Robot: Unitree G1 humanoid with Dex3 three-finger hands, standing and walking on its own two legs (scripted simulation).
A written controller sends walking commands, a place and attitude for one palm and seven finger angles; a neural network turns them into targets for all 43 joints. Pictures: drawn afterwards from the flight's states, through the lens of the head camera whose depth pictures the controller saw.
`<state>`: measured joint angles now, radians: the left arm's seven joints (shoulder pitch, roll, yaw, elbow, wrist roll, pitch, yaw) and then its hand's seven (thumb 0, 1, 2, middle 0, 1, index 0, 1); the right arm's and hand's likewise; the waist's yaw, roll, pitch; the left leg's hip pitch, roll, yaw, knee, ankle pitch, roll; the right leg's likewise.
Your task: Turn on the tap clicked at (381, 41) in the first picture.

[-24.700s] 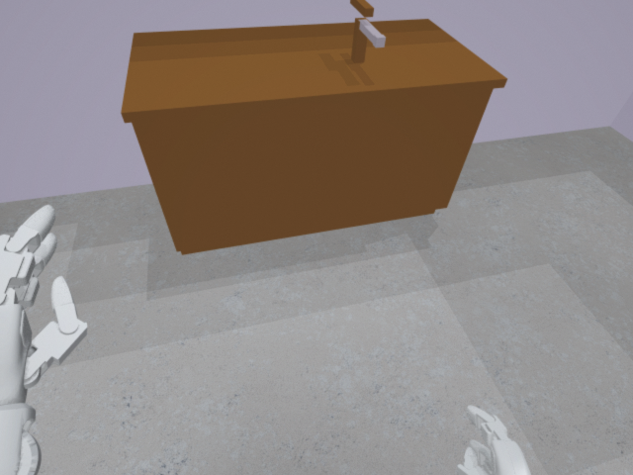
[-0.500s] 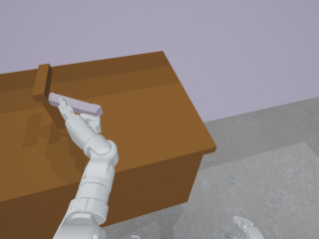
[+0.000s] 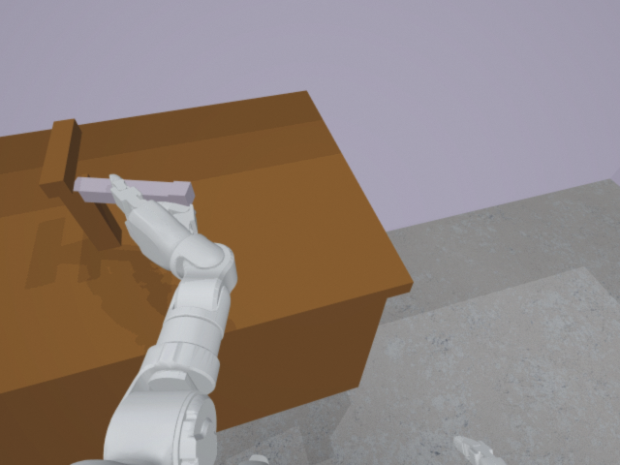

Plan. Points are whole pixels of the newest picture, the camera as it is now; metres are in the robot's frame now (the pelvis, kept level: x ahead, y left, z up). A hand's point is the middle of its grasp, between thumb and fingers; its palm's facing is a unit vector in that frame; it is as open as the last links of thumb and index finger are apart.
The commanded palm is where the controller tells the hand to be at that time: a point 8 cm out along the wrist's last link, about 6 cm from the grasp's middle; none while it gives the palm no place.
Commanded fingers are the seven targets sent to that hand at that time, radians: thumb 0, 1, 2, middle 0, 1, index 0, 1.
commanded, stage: push the lever round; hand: left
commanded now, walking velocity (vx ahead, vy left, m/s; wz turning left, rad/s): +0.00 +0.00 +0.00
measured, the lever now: (181, 195) +0.46 +0.20 +0.10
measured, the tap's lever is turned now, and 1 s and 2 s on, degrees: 69 82 70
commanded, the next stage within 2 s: lift the hand up off the lever in 0.32 s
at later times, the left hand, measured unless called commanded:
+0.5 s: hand (198, 197) +0.46 +0.17 +0.09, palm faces +0.79 -0.60 -0.12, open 7.8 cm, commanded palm +0.40 +0.18 +0.10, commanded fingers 0.00 0.90 0.90 -0.15 -0.15 -0.15 -0.15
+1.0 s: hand (195, 197) +0.44 +0.17 +0.11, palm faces +0.78 -0.61 -0.12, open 7.8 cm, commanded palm +0.39 +0.18 +0.12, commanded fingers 0.00 0.90 0.90 -0.15 -0.15 -0.15 -0.15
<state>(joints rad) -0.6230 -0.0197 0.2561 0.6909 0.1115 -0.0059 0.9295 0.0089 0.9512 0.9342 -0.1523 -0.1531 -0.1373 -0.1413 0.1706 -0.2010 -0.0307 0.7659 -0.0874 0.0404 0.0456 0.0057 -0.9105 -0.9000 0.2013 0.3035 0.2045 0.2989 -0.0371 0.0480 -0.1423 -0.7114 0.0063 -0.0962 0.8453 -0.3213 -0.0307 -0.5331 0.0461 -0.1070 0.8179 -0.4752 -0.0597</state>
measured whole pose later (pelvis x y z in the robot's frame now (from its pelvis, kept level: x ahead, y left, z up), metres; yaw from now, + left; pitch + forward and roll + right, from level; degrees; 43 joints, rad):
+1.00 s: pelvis +0.01 +0.00 +0.01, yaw +0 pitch +10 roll -2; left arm -0.64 -0.04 0.28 0.66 0.11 0.07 0.93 0.02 0.90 0.90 -0.15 -0.15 -0.16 -0.15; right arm 0.18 -0.20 -0.04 0.76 -0.09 0.04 0.07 0.01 -0.91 -0.90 0.20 0.30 0.20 0.30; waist -0.04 0.05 -0.14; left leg -0.65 0.01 -0.08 0.80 -0.32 -0.03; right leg -0.47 0.04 -0.09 0.76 -0.46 -0.05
